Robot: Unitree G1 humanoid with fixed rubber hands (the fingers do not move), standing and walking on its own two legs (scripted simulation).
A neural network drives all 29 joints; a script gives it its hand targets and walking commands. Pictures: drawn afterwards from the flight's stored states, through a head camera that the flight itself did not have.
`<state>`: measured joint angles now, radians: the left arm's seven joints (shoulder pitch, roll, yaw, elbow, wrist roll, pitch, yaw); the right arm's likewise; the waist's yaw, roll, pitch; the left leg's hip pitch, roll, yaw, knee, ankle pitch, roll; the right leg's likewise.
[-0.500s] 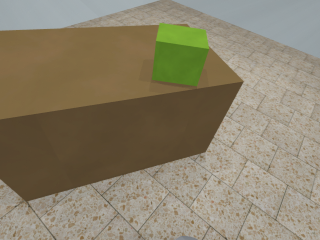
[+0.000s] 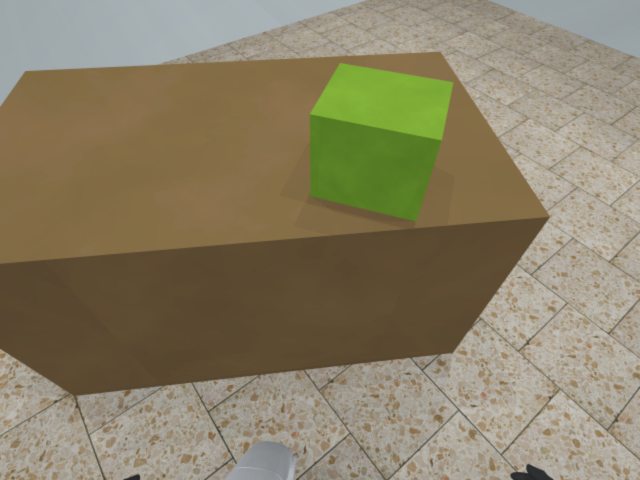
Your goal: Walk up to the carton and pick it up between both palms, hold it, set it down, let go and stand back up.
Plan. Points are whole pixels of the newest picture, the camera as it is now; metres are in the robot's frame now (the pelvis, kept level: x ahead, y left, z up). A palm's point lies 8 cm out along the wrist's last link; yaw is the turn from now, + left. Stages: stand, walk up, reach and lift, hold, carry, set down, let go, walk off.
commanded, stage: walk up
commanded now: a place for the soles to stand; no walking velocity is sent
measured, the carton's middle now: (378, 142) +0.69 -0.04 +0.01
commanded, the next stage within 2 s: none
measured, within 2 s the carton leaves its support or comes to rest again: neither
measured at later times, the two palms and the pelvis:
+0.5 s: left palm (196, 451) +0.17 +0.19 -0.12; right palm (588, 431) +0.23 -0.33 -0.10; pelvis +0.10 -0.08 -0.01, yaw +9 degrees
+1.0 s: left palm (193, 452) +0.16 +0.18 -0.08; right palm (565, 365) +0.32 -0.32 -0.08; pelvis +0.12 -0.10 +0.01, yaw +14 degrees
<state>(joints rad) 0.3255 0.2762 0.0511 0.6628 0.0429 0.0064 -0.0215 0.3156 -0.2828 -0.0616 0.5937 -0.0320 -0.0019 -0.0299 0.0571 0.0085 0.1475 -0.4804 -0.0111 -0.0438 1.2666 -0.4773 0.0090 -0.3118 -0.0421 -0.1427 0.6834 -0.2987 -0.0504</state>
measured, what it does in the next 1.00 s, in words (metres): walks ahead: left foot, then right foot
